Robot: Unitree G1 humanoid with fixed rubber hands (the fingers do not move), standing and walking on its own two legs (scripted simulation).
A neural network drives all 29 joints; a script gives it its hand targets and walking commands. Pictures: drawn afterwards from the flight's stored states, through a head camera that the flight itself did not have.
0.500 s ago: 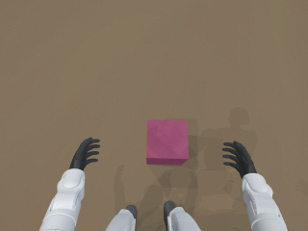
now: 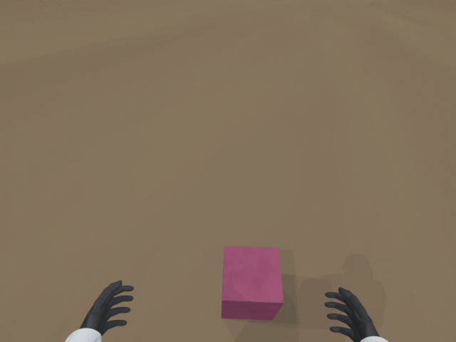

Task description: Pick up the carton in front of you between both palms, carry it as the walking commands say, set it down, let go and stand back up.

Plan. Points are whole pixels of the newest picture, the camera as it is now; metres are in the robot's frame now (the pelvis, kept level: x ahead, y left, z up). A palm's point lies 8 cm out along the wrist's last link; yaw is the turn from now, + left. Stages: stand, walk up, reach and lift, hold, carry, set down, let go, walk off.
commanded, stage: let go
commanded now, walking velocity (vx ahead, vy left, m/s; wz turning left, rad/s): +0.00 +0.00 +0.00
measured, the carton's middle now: (249, 283) +0.44 -0.09 -0.65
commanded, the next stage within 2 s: stand in 0.20 s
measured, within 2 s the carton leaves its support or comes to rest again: neither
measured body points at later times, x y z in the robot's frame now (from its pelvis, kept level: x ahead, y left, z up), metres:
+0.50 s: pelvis +0.01 -0.01 -0.01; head +0.03 -0.02 +0.44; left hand +0.15 +0.28 -0.10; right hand +0.17 -0.31 -0.09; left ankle -0.03 +0.10 -0.74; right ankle -0.01 -0.13 -0.74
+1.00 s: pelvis +0.02 -0.02 +0.00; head +0.02 -0.02 +0.45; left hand +0.13 +0.29 -0.11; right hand +0.16 -0.31 -0.10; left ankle -0.03 +0.10 -0.74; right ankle -0.01 -0.13 -0.74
